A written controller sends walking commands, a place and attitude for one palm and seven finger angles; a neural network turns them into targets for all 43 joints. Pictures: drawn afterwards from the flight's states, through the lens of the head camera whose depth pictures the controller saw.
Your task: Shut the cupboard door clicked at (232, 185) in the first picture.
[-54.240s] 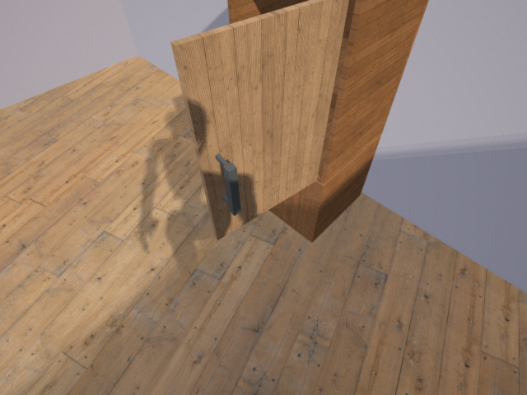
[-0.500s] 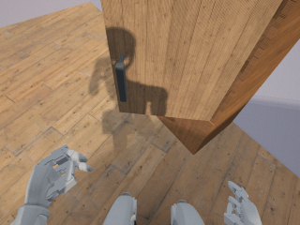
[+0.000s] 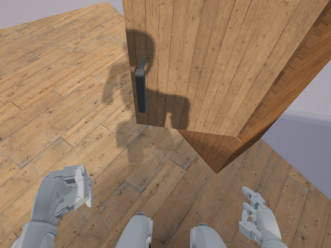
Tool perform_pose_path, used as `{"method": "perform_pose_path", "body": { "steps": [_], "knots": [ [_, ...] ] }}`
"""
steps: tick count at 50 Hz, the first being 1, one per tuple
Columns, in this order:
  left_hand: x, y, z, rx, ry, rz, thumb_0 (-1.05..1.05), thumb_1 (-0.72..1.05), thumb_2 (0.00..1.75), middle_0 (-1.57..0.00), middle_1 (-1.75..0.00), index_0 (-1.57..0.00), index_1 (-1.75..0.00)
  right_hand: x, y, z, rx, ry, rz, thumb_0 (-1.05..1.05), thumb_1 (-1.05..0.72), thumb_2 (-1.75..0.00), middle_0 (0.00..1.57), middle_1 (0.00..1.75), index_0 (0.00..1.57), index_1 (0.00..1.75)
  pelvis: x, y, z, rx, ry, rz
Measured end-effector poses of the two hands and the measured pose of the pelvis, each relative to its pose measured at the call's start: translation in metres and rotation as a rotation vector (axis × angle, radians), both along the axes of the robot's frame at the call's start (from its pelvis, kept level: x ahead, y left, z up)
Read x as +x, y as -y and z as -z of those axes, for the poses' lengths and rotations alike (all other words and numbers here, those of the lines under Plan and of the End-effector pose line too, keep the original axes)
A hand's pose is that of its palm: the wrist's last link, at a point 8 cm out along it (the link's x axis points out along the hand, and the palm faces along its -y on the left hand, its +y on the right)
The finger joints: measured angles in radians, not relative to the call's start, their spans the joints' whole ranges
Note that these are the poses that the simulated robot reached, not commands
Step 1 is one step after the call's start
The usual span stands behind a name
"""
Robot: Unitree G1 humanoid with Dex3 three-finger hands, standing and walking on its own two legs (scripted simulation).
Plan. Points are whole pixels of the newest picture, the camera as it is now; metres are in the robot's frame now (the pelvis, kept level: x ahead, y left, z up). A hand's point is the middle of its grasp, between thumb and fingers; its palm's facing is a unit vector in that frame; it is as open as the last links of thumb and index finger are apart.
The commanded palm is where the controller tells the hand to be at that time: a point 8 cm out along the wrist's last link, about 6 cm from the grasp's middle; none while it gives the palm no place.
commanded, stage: raise the hand and make a fist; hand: left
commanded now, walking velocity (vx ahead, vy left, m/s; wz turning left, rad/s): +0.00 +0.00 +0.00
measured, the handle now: (142, 87) +0.55 +0.12 +0.02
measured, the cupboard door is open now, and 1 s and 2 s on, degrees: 46 46 46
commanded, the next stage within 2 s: bring the fist close to the handle in 0.52 s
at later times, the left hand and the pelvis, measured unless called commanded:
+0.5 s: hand (99, 192) +0.23 +0.16 +0.05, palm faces -0.03 -1.00 -0.03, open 3.1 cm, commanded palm +0.20 +0.22 +0.05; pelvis +0.00 -0.02 +0.00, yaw +0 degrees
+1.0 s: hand (116, 164) +0.29 +0.14 +0.04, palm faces -0.09 -1.00 +0.00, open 3.1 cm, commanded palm +0.28 +0.19 +0.04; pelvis +0.00 -0.01 -0.01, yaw +0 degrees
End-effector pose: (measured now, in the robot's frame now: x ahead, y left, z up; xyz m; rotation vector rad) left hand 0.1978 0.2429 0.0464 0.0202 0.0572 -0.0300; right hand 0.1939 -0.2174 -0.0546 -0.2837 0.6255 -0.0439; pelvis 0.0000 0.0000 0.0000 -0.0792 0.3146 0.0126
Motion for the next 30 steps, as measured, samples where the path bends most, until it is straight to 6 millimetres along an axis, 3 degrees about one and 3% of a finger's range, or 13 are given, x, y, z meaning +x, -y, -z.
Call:
{"method": "perform_pose_path", "body": {
  "steps": [14, 30],
  "knots": [
    [0.007, 0.017, 0.000, 0.006, 0.001, 0.009, 0.02, 0.90, 0.90, -1.29, -1.50, -1.30, -1.50, -0.024, 0.034, 0.012, -0.013, -0.058, 0.075, 0.01, -0.91, -0.90, 0.21, 0.30, 0.21, 0.30, 0.000, 0.015, 0.002, 0.018, -0.002, 0.010],
    [0.009, 0.028, 0.000, 0.007, 0.010, 0.004, 0.02, 0.90, 0.90, -1.30, -1.50, -1.30, -1.50, -0.014, 0.038, 0.016, 0.007, -0.046, 0.075, 0.01, -0.91, -0.90, 0.21, 0.30, 0.21, 0.30, 0.003, 0.022, 0.004, 0.029, -0.004, 0.012]
  ]
}}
